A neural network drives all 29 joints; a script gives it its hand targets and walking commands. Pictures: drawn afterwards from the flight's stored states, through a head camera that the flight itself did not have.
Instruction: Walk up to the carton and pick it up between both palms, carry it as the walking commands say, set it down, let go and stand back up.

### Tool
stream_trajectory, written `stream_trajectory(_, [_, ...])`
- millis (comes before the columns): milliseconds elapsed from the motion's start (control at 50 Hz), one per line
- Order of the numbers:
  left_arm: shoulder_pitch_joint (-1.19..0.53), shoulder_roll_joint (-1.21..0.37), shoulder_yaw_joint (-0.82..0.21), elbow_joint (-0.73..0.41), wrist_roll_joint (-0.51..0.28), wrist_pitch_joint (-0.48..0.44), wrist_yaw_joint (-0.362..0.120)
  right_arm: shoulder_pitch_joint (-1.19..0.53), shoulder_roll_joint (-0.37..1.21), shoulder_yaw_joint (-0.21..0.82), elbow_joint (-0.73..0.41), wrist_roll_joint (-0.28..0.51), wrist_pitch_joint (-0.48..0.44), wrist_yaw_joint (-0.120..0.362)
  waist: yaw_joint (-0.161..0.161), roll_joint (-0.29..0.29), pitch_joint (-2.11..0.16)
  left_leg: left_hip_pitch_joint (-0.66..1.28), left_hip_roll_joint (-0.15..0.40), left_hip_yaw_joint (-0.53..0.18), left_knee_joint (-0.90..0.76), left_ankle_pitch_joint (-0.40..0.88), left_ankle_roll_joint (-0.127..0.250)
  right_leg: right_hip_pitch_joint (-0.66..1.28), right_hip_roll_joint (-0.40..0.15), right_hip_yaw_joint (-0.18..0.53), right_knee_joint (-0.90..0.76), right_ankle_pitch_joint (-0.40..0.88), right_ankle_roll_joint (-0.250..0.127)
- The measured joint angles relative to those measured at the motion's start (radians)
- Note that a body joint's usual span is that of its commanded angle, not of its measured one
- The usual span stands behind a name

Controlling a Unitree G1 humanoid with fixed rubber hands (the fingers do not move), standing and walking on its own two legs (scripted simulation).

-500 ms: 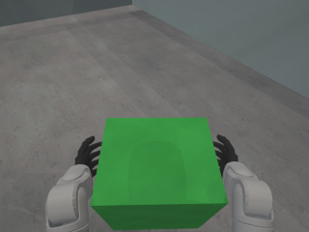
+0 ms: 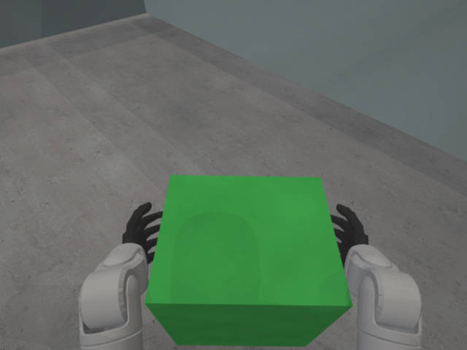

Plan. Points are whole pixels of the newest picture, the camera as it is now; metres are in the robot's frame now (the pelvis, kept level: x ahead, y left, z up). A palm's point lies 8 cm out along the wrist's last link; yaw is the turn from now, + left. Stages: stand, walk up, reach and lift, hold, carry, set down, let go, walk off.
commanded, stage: carry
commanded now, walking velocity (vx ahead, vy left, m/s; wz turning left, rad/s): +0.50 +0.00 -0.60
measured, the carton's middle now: (243, 267) +0.26 +0.01 +0.01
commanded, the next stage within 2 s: none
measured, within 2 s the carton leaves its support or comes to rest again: neither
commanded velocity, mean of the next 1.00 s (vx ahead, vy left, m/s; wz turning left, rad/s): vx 0.24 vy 0.00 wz -0.29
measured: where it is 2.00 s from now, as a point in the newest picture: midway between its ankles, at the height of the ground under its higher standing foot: (263, 268)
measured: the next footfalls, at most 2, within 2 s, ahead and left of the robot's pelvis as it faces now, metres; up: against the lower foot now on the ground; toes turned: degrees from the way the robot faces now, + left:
left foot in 0.38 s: +0.44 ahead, +0.09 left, +0.00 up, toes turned -4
right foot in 0.80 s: +0.62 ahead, -0.24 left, +0.00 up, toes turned -34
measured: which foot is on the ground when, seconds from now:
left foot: up 0.00-0.36, down 0.38-0.82, up 0.84-1.00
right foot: down 0.00-0.40, up 0.42-0.78, down 0.80-1.00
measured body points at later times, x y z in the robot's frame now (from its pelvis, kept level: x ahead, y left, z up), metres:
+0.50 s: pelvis +0.34 +0.01 +0.03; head +0.35 +0.02 +0.48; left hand +0.65 +0.06 +0.09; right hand +0.51 -0.25 +0.10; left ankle +0.40 +0.09 -0.71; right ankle +0.19 -0.04 -0.62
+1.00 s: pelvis +0.55 -0.12 +0.03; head +0.60 -0.16 +0.47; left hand +0.87 -0.08 +0.08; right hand +0.73 -0.39 +0.07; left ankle +0.58 +0.01 -0.68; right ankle +0.58 -0.22 -0.71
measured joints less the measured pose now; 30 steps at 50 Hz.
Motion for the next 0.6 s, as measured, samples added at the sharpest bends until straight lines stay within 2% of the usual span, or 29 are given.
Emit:
stream_trajectory(40, [0.005,0.001,0.008,0.018,0.004,-0.005,0.001,-0.013,0.006,-0.004,0.038,-0.002,-0.004,0.002,0.013,-0.001,0.024,-0.170,-0.060,-0.138,0.251,-0.004,0.025,0.039,0.021,0.022,-0.029,-0.007,-0.003])
stream_trajectory(80, [0.024,0.001,0.017,0.015,-0.003,-0.005,0.001,-0.001,0.014,0.004,0.047,-0.007,-0.012,0.002,0.015,-0.009,0.041,-0.295,-0.088,-0.187,0.270,0.011,0.048,0.096,0.038,0.051,-0.100,-0.002,-0.001])
stream_trajectory(160, [0.056,0.001,0.006,-0.037,-0.021,-0.027,0.003,0.033,0.012,0.022,-0.008,0.003,-0.034,0.000,0.000,-0.025,0.054,-0.438,-0.099,-0.189,-0.015,0.025,0.058,0.195,0.046,0.120,-0.214,-0.007,0.007])
stream_trajectory(260, [0.067,0.001,-0.004,-0.087,-0.029,-0.038,0.001,0.057,0.013,0.029,-0.067,0.014,-0.049,-0.004,-0.031,-0.031,0.032,-0.513,-0.109,-0.156,-0.286,0.219,0.056,0.322,0.041,0.218,-0.309,-0.045,0.032])
stream_trajectory(340, [0.059,0.001,-0.008,-0.087,-0.024,-0.032,0.000,0.050,0.012,0.021,-0.072,0.018,-0.038,-0.005,-0.046,-0.042,-0.010,-0.482,-0.132,-0.105,-0.448,0.311,0.064,0.414,0.025,0.297,-0.321,-0.122,0.057])
stream_trajectory(360, [0.054,0.001,-0.005,-0.084,-0.022,-0.029,0.000,0.041,0.012,0.020,-0.066,0.018,-0.034,-0.005,-0.049,-0.046,-0.021,-0.451,-0.140,-0.079,-0.496,0.324,0.067,0.422,0.020,0.315,-0.285,-0.159,0.063])
stream_trajectory(400, [0.043,0.010,0.010,-0.074,-0.018,-0.025,0.000,0.013,0.012,0.028,-0.027,0.014,-0.038,-0.005,-0.052,-0.057,-0.040,-0.415,-0.131,-0.029,-0.496,0.407,0.115,0.348,0.009,0.298,-0.056,-0.213,0.070])
stream_trajectory(440, [0.030,0.034,0.014,-0.052,-0.017,-0.011,-0.001,-0.008,0.012,0.039,0.021,0.006,-0.042,-0.007,-0.055,-0.065,-0.043,-0.388,-0.115,0.020,-0.443,0.326,0.144,0.198,-0.009,0.249,0.273,-0.191,0.072])
stream_trajectory(480, [0.019,0.041,0.014,-0.035,-0.018,0.007,-0.001,-0.008,0.013,0.040,0.033,0.001,-0.032,-0.010,-0.061,-0.060,-0.037,-0.328,-0.106,0.055,-0.458,0.259,0.148,0.076,-0.034,0.205,0.468,-0.152,0.077])
stream_trajectory(540, [0.003,0.025,0.014,-0.013,-0.014,0.010,-0.002,0.002,0.012,0.024,0.023,0.001,-0.022,-0.013,-0.074,-0.049,-0.028,-0.221,-0.105,0.093,-0.528,0.234,0.130,-0.050,-0.090,0.167,0.509,-0.078,0.097])
stream_trajectory(600, [-0.013,0.015,0.013,-0.012,-0.008,0.004,-0.002,0.001,0.012,0.009,0.010,0.010,-0.027,-0.013,-0.093,-0.040,-0.008,-0.119,-0.105,0.114,-0.598,0.212,0.120,-0.124,-0.124,0.154,0.398,-0.028,0.116])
